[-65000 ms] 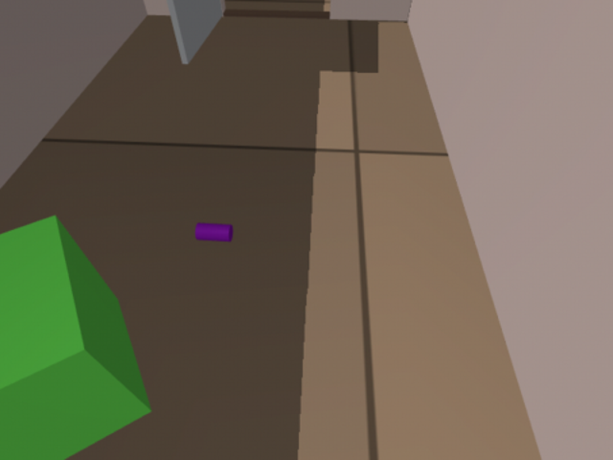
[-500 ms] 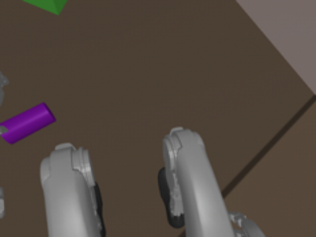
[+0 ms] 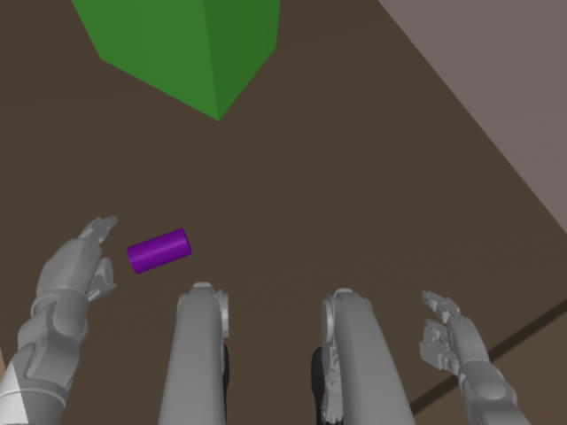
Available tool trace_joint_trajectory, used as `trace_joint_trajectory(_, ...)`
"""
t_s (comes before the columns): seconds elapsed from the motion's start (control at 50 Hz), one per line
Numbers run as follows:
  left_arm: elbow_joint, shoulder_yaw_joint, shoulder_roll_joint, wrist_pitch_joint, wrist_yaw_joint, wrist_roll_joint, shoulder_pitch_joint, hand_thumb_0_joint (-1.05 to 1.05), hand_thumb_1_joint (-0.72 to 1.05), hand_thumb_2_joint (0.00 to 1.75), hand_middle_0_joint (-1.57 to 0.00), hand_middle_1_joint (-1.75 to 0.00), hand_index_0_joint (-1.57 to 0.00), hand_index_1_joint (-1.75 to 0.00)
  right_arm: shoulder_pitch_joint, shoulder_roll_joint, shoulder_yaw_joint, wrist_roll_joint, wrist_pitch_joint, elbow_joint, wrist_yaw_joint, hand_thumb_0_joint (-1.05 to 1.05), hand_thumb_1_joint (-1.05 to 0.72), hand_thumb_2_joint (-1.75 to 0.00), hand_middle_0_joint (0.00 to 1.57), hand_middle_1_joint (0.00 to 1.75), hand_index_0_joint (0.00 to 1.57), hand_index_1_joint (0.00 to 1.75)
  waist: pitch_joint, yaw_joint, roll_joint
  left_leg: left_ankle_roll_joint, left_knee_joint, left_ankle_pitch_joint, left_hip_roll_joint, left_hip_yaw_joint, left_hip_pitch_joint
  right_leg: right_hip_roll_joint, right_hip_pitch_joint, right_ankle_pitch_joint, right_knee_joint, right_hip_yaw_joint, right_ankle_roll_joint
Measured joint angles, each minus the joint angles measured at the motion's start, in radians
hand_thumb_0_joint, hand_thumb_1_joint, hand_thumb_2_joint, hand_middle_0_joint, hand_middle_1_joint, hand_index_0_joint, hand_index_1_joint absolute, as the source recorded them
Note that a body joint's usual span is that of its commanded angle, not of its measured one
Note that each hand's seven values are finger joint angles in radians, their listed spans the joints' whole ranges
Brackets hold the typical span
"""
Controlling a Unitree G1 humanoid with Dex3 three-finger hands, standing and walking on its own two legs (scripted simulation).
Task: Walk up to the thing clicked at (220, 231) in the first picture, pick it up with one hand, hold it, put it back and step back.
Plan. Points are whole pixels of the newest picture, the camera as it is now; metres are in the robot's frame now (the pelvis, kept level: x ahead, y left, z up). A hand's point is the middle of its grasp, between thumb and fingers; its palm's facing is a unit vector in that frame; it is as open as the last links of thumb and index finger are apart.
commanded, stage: home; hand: left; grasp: from above
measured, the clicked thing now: (160, 250) +0.44 +0.29 -0.47
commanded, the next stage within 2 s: none
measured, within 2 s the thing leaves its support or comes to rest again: neither
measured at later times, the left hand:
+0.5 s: hand (71, 310) +0.24 +0.20 +0.12, palm faces +0.08 -0.96 -0.27, open 7.4 cm
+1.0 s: hand (46, 333) +0.22 +0.19 +0.17, palm faces +0.14 -0.97 -0.19, open 7.4 cm
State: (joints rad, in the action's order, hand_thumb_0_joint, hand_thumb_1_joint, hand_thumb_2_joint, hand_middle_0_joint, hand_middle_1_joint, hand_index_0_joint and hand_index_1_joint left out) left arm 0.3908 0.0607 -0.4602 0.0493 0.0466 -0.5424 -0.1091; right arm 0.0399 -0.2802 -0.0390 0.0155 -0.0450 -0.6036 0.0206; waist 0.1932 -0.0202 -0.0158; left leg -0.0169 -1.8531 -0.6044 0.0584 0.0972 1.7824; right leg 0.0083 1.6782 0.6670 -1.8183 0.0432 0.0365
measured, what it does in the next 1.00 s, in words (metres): rises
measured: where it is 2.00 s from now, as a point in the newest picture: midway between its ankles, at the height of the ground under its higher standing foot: (271, 407)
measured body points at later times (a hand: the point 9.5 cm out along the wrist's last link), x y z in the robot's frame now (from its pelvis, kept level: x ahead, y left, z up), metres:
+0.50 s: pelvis +0.06 +0.00 +0.18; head +0.11 +0.02 +0.62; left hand +0.23 +0.25 +0.14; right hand +0.22 -0.23 +0.10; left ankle +0.09 +0.13 -0.47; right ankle +0.08 -0.14 -0.47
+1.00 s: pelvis +0.07 +0.00 +0.21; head +0.09 +0.01 +0.66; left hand +0.21 +0.24 +0.18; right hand +0.27 -0.23 +0.16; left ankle +0.09 +0.13 -0.47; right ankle +0.08 -0.14 -0.47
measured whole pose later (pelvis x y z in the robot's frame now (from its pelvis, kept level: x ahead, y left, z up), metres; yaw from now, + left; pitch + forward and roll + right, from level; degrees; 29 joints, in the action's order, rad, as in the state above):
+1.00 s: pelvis +0.07 +0.00 +0.21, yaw +5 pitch +10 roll -3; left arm -0.13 0.04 -0.21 0.47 0.01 0.05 0.49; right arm 0.26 -0.22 0.04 0.00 -0.26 -0.53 -0.19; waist 0.16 -0.03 -0.05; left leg -0.02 -1.01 -0.45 0.05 0.05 0.72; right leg 0.03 0.62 0.49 -0.95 0.06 0.03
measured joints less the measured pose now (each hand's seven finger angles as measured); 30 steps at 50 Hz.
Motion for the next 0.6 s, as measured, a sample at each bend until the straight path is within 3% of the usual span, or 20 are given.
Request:
trace_joint_trajectory(0.16, -0.2, -0.011, 0.072, 0.124, -0.013, 0.215, 0.189, 0.01, 0.87, 0.91, -0.22, -0.32, -0.22, -0.32, -0.001, 0.036, 0.028, 0.013, -0.042, 0.041, -0.051, 0.0, -0.9, -0.89, 0.2, 0.29, 0.2, 0.3, -0.005, -0.003, -0.007, -0.001, 0.186, 0.018, -0.003, -0.016, -0.231, 0.01, -0.227, -0.022, 0.186, 0.001, -0.002)
trace_joint_trajectory(0.32, -0.332, -0.022, 0.141, 0.245, 0.005, 0.413, 0.347, 0.01, 0.9, 0.92, -0.21, -0.32, -0.21, -0.32, 0.088, 0.075, 0.064, 0.016, -0.076, 0.046, -0.097, 0.01, -0.9, -0.89, 0.2, 0.29, 0.2, 0.3, -0.012, -0.018, -0.027, -0.002, 0.4, 0.044, 0.002, -0.029, -0.503, 0.009, -0.498, -0.059, 0.411, 0.005, -0.004)
trace_joint_trajectory(0.48, -0.442, -0.02, 0.21, 0.362, 0.021, 0.544, 0.492, 0.01, 0.9, 0.91, -0.21, -0.3, -0.21, -0.31, 0.216, 0.078, 0.085, 0.015, -0.112, 0.05, -0.164, 0.01, -0.9, -0.89, 0.2, 0.29, 0.2, 0.3, -0.015, -0.042, -0.04, -0.003, 0.637, 0.094, 0.005, -0.038, -0.788, 0.006, -0.786, -0.123, 0.664, 0.013, -0.006)
trace_joint_trajectory(0.6, -0.533, -0.018, 0.245, 0.413, 0.014, 0.597, 0.588, 0.01, 0.9, 0.9, -0.2, -0.3, -0.2, -0.3, 0.278, 0.065, 0.081, 0.01, -0.148, 0.068, -0.205, 0.01, -0.9, -0.89, 0.2, 0.29, 0.2, 0.3, -0.007, -0.048, -0.046, -0.002, 0.775, 0.129, 0.006, -0.045, -0.951, 0.005, -0.951, -0.166, 0.813, 0.013, -0.007)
